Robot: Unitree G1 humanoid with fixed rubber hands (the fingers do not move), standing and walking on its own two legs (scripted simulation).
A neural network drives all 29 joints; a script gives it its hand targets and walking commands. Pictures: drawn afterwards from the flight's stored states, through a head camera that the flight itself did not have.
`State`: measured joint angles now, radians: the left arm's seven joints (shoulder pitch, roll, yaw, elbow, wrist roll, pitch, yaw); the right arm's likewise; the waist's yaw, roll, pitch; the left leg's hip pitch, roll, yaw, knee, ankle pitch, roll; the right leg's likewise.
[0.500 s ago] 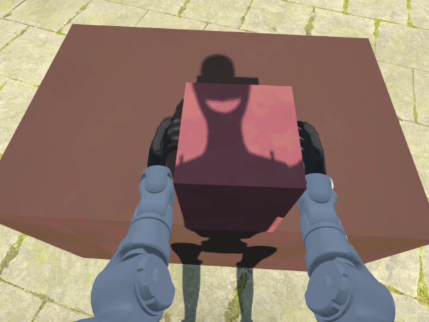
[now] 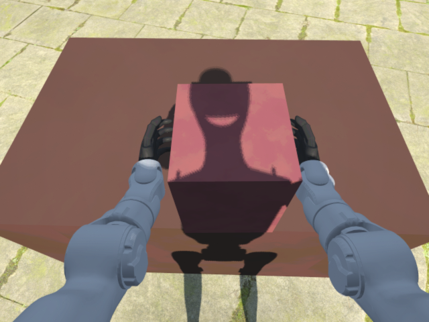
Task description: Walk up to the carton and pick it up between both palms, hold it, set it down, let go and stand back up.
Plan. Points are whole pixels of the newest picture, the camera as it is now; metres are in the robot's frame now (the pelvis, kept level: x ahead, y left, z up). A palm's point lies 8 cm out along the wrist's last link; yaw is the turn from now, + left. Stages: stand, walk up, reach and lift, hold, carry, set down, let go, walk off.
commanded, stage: set down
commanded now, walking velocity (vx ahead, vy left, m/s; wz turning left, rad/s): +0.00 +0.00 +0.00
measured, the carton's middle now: (229, 165) +0.44 -0.01 -0.01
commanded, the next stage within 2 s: none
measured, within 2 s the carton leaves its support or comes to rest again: neither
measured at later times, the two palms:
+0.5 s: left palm (134, 143) +0.44 +0.17 +0.07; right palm (336, 136) +0.45 -0.20 +0.07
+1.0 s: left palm (103, 102) +0.45 +0.19 +0.17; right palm (359, 94) +0.45 -0.19 +0.17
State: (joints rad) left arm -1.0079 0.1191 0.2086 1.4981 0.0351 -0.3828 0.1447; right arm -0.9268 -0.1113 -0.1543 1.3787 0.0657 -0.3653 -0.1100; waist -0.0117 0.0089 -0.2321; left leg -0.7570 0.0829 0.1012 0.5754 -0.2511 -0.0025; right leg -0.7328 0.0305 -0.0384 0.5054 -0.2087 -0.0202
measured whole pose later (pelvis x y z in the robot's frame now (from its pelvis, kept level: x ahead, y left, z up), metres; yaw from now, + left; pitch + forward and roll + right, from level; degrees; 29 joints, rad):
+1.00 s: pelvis -0.02 -0.01 +0.01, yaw +2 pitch +18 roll -1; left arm -1.22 0.31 -0.09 1.39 -0.29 -0.02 0.08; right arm -1.16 -0.33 0.06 1.34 0.40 0.00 -0.04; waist -0.02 -0.02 -0.24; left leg -0.63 0.06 0.04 0.50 -0.19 -0.02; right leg -0.60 0.03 -0.06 0.44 -0.16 -0.04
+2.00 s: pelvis -0.02 -0.01 +0.01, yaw +3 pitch +9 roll -1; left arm -0.56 0.18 0.02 1.09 -0.15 -0.31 0.06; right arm -0.56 -0.20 0.07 1.09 0.32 -0.29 -0.07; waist -0.02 0.00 -0.12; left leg -0.44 0.05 0.02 0.50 -0.22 -0.02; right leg -0.41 0.03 -0.05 0.45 -0.19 -0.03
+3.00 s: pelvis +0.00 -0.01 +0.02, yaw +2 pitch -1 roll +0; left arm 0.03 0.19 -0.03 0.75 -0.10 -0.34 0.03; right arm -0.01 -0.14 0.04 0.94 0.16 -0.50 -0.01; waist 0.00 -0.02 0.03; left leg -0.20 0.03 0.02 0.49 -0.28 -0.02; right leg -0.19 0.03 -0.02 0.47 -0.27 -0.02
